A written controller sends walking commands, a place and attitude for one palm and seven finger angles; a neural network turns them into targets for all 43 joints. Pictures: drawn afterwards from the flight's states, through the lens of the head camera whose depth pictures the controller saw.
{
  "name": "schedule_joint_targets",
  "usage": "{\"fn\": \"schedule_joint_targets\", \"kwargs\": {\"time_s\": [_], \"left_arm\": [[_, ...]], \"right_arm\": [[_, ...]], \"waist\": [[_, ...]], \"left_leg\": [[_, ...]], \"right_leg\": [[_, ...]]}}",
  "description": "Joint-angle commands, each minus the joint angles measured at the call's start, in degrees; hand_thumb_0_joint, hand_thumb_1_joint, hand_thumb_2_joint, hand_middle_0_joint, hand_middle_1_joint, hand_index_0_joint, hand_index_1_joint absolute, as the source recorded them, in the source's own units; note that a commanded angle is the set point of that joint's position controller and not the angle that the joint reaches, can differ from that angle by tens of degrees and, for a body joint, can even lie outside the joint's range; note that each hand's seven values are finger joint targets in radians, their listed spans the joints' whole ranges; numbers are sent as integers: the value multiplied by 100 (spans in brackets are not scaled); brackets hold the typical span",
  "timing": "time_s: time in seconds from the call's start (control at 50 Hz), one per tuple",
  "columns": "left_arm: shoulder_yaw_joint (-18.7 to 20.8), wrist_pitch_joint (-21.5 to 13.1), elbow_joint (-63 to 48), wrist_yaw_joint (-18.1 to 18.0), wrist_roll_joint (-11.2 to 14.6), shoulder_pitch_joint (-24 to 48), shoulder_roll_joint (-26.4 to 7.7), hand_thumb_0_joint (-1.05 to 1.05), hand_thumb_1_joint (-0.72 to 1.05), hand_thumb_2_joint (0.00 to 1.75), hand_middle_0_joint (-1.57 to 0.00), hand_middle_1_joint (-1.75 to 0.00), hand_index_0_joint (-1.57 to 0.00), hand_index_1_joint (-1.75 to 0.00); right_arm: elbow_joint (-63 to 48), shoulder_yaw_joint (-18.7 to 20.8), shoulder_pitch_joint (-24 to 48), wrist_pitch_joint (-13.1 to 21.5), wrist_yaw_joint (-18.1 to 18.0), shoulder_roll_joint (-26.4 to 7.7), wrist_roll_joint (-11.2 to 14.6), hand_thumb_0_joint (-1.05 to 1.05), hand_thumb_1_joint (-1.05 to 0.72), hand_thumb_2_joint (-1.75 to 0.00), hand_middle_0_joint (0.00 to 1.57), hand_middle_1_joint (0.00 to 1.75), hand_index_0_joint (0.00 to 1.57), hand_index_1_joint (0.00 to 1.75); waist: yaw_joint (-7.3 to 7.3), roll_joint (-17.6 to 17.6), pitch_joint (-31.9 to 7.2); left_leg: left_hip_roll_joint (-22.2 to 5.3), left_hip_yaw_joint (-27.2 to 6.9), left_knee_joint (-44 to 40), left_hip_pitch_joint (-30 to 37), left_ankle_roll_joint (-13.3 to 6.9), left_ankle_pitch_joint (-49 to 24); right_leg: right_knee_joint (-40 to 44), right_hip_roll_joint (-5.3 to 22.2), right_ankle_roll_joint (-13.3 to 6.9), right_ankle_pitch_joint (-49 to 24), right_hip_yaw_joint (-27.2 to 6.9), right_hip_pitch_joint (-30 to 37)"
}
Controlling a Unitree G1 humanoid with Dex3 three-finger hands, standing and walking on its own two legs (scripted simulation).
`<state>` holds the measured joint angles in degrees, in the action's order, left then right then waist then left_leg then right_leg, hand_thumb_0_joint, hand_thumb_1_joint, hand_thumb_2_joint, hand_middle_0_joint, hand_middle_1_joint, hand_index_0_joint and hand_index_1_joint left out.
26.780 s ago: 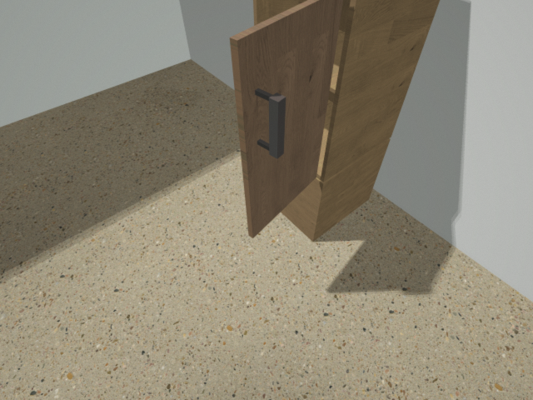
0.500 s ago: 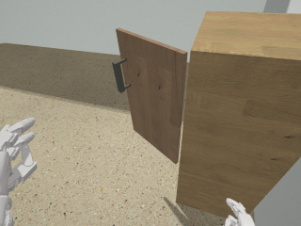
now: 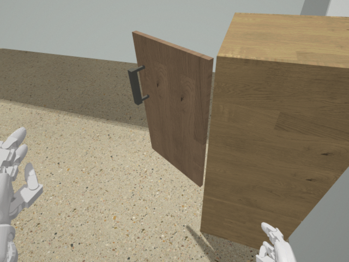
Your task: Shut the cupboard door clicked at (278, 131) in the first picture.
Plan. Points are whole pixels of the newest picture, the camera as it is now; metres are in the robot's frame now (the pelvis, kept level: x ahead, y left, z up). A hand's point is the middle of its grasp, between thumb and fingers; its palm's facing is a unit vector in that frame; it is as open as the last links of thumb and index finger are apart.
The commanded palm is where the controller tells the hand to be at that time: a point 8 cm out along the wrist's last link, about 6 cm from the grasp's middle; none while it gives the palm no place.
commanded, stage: step back with the hand held close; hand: left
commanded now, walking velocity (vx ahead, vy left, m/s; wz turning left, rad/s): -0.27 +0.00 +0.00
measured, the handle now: (140, 85) +0.70 +0.22 +0.06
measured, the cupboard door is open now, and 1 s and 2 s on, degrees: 62 62 62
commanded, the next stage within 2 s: stop stepping back and stand still in 1.38 s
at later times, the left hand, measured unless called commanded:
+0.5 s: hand (12, 202) +0.16 +0.30 +0.16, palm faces +0.43 -0.76 -0.48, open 7.4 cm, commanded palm +0.10 +0.33 +0.17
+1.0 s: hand out of the picture +0.09 +0.30 +0.16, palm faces +0.52 -0.70 -0.49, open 7.4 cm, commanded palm +0.01 +0.33 +0.17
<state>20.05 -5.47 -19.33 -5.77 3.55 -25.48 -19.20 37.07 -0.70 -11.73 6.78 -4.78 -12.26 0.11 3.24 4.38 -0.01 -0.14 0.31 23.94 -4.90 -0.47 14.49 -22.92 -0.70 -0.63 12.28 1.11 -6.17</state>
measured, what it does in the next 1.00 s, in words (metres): shifts its weight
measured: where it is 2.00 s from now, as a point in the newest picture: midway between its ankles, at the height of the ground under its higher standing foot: outside the picture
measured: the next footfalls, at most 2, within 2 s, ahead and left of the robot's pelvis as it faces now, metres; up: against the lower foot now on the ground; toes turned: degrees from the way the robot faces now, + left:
right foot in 1.44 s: -0.24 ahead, -0.12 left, +0.00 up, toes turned +1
left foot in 1.62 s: -0.14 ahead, +0.12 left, +0.00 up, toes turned +1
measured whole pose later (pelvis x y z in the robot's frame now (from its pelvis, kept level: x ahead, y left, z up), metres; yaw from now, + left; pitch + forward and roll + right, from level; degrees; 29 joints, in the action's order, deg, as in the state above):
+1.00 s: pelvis -0.11 +0.02 -0.03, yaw +4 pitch -2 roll -1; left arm 28.0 -15.2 -26.1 -9.3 -0.6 -28.4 -24.7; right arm 33.6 1.1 -15.4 5.4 -4.7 -12.9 0.1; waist -2.2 0.3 1.0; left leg -0.7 2.3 43.6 -28.2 -3.2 18.3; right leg -38.5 -1.3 1.0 10.6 -1.3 -26.5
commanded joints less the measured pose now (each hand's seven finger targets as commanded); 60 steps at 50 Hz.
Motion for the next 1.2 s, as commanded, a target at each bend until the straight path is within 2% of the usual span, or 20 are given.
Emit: {"fn": "schedule_joint_targets", "kwargs": {"time_s": [0.0,0.06,0.18,0.24,0.32,0.5,0.56,0.6,0.68,0.76,0.82,0.9,0.94,1.0,1.04,1.08,1.12,1.14,1.16,1.18], "left_arm": [[935,-678,-1123,-181,-58,497,-1333,0,90,90,-20,-30,-20,-30],[810,-751,-1060,-224,-44,55,-1202,0,90,90,-20,-30,-20,-30],[1084,-756,-1526,-322,-4,-142,-1484,0,90,90,-20,-30,-20,-30],[1130,-705,-1666,-330,6,-263,-1503,0,90,90,-20,-30,-20,-30],[1133,-715,-1795,-339,-25,-388,-1446,0,90,90,-20,-30,-20,-30],[1329,-932,-1721,-397,-254,-9,-1504,0,90,90,-20,-30,-20,-30],[1154,-992,-1736,-418,-270,122,-1361,0,90,90,-20,-30,-20,-30],[1293,-1055,-1912,-454,-286,259,-1586,0,90,90,-20,-30,-20,-30],[1224,-1148,-1986,-553,-239,169,-1534,0,90,90,-20,-30,-20,-30],[1327,-1236,-1971,-584,-262,12,-1523,0,90,90,-20,-30,-20,-30],[1424,-1290,-1869,-560,-279,-246,-1477,0,90,90,-20,-30,-20,-30],[1621,-1317,-1688,-491,-422,-153,-1584,0,90,90,-20,-30,-20,-30],[1465,-1310,-1782,-457,-393,-120,-1446,0,90,90,-20,-30,-20,-30],[1498,-1257,-2057,-500,-280,24,-1666,0,90,90,-20,-30,-20,-30],[1339,-1213,-2144,-562,-226,70,-1677,0,90,90,-20,-30,-20,-30],[1374,-1204,-2291,-618,-217,108,-1754,0,90,90,-20,-30,-20,-30],[1331,-1220,-2497,-614,-192,38,-1656,0,90,90,-20,-30,-20,-30],[1371,-1299,-2665,-625,-205,61,-1602,0,90,90,-20,-30,-20,-30],[1594,-1307,-2626,-652,-237,91,-1596,0,90,90,-20,-30,-20,-30],[1682,-1292,-2678,-623,-137,237,-1779,0,90,90,-20,-30,-20,-30]], "right_arm": [[-973,289,722,77,-6,-719,22,0,-90,-90,20,30,20,30],[-1017,341,641,-80,15,-719,39,0,-90,-90,20,30,20,30],[-1267,400,675,-319,-90,-808,56,0,-90,-90,20,30,20,30],[-1383,396,638,-404,-119,-807,57,0,-90,-90,20,30,20,30],[-1454,402,573,-430,-115,-815,49,0,-90,-90,20,30,20,30],[-1442,407,439,-242,-128,-911,36,0,-90,-90,20,30,20,30],[-1421,398,327,-162,-97,-854,41,0,-90,-90,20,30,20,30],[-1356,408,346,-97,-86,-872,-3,0,-90,-90,20,30,20,30],[-1261,340,294,-4,-73,-763,-17,0,-90,-90,20,30,20,30],[-1239,360,285,71,-93,-832,-1,0,-90,-90,20,30,20,30],[-1247,381,325,141,-106,-846,6,0,-90,-90,20,30,20,30],[-1310,467,380,190,-92,-975,-2,0,-90,-90,20,30,20,30],[-1292,465,304,195,-55,-875,15,0,-90,-90,20,30,20,30],[-1132,462,240,131,40,-738,-65,0,-90,-90,20,30,20,30],[-1024,387,263,37,121,-533,-34,0,-90,-90,20,30,20,30],[-977,384,247,-41,119,-523,-9,0,-90,-90,20,30,20,30],[-1046,392,161,-64,38,-695,-26,0,-90,-90,20,30,20,30],[-1151,383,280,10,-32,-792,-13,0,-90,-90,20,30,20,30],[-1170,430,486,133,-94,-849,-65,0,-90,-90,20,30,20,30],[-1052,486,408,224,-102,-585,-85,0,-90,-90,20,30,20,30]], "waist": [[-239,-470,-124],[-302,-427,-496],[-278,-140,-1019],[-262,-8,-1084],[-275,158,-977],[-341,173,-375],[-394,-270,-265],[-397,-406,-242],[-425,-430,-321],[-409,81,-417],[-364,397,-628],[-341,490,-350],[-383,-10,-246],[-403,-999,-368],[-456,-1651,-629],[-515,-1495,-756],[-596,-228,-464],[-578,1155,-427],[-466,2170,-577],[-495,1324,-739]], "left_leg": [[-98,-113,260,-680,-151,-366],[-150,-136,380,-734,-112,-605],[-434,-318,68,-895,-32,-2253],[-547,-408,-9,-1115,-4,-2489],[-674,-551,-227,-1684,-95,-1723],[-798,-823,-667,-3904,-519,2161],[-506,-631,-67,-3683,-424,2279],[-352,-570,311,-3182,-338,2100],[-278,-561,400,-2619,-250,1806],[-558,-830,-209,-3280,-366,2113],[-921,-1081,-640,-4047,-531,2180],[-1051,-1036,-560,-5350,-718,3334],[-754,-718,93,-4930,-555,3111],[-191,-312,1616,-3269,-131,2057],[0,-61,2359,-1970,25,1278],[-14,-28,2211,-1273,-2,1133],[-486,-736,643,-1266,-276,1665],[-1306,-1606,-665,-2445,-596,2860],[-2315,-2616,-1823,-3959,-971,3674],[-2313,-2289,-1664,-3482,-861,2491]], "right_leg": [[821,787,-197,-371,-845,-597],[536,938,-270,-737,-788,-570],[-465,510,-30,-2098,-255,-47],[-774,405,21,-2128,-196,76],[-997,304,71,-1658,-209,166],[-1370,187,130,-622,-422,761],[-834,431,-5,162,-814,105],[-318,642,-142,869,-1124,-584],[-32,686,-171,1465,-999,-1203],[-687,338,-15,897,-631,-456],[-1606,45,100,-249,-401,561],[-2106,-89,136,-264,-705,1278],[-1667,180,-25,-156,-1201,539],[-3,1234,-542,1004,-2438,-1361],[624,1668,-687,1494,-2365,-2264],[613,1598,-577,1557,-1902,-2690],[-307,768,-177,1761,-1061,-3060],[-1942,99,83,1638,-463,-2256],[-4150,-578,257,1236,-53,-851],[-5030,-504,204,1570,-340,-1159]]}}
